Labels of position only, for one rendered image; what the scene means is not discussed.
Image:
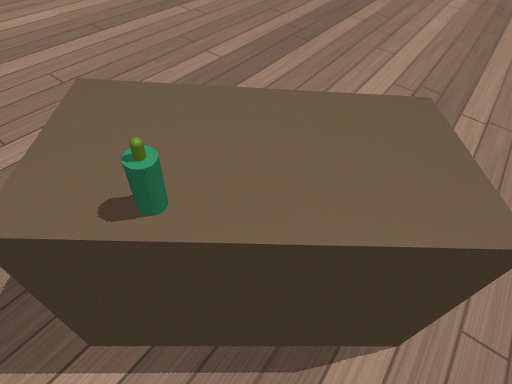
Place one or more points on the bottle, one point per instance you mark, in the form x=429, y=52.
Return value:
x=143, y=170

